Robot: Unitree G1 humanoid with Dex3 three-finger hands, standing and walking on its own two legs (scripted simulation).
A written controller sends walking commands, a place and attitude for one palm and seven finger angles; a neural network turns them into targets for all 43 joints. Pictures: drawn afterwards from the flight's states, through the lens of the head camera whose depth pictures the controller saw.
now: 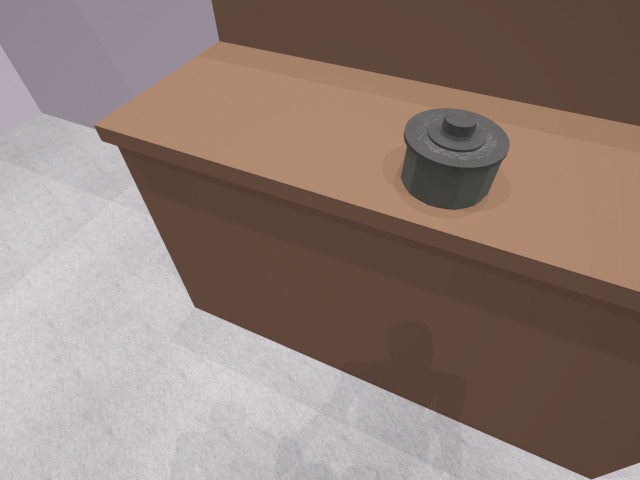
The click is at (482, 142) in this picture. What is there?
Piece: lid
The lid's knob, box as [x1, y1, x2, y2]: [442, 110, 477, 136]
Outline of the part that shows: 445,114 442,127 447,133 455,136 467,136 474,131 477,118 472,113 464,110 451,110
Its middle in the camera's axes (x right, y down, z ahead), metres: +0.22 -0.18 +0.61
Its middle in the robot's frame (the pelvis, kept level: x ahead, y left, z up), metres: +0.61 -0.19 +0.13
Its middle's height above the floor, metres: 0.91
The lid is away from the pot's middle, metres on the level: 0.00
